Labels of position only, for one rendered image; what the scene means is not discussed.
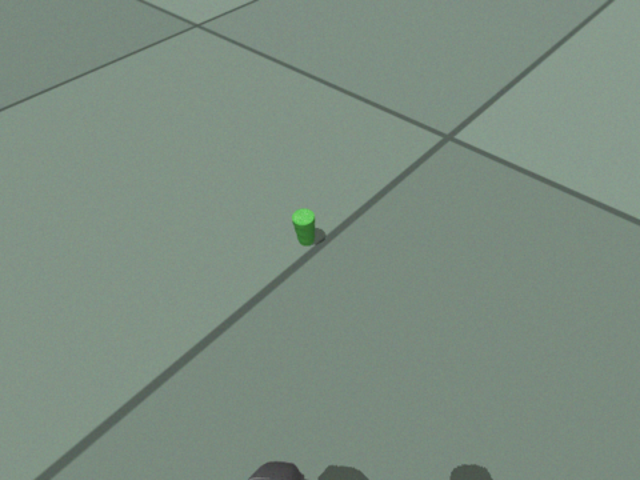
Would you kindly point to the cup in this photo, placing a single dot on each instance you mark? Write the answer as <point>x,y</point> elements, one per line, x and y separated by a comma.
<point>303,221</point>

